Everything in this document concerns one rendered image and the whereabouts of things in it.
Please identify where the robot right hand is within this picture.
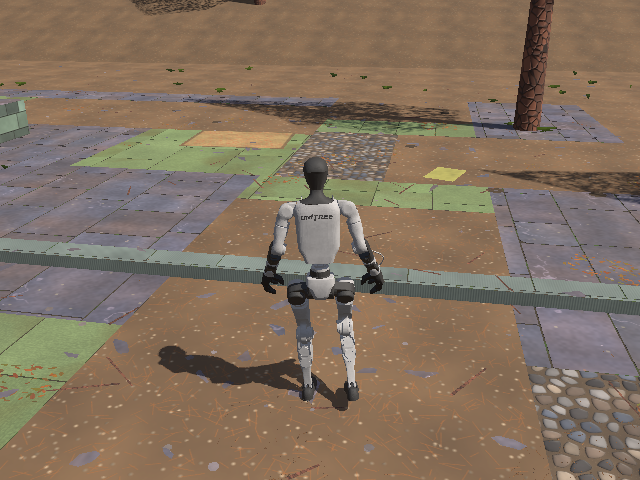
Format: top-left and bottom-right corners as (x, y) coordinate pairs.
(361, 270), (384, 294)

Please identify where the robot left hand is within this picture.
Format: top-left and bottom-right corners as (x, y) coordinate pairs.
(261, 273), (284, 294)

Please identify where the robot right forearm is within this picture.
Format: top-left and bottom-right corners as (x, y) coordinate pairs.
(359, 238), (380, 276)

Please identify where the robot left forearm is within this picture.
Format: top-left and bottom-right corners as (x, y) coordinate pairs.
(264, 241), (281, 277)

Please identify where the left robot upper arm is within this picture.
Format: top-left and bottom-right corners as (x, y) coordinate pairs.
(271, 201), (297, 256)

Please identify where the right robot shin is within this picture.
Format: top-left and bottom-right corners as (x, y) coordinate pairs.
(340, 318), (356, 388)

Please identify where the right robot upper arm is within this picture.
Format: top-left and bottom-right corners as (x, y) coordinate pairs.
(337, 200), (368, 255)

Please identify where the robot left foot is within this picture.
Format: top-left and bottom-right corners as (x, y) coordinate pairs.
(302, 376), (317, 402)

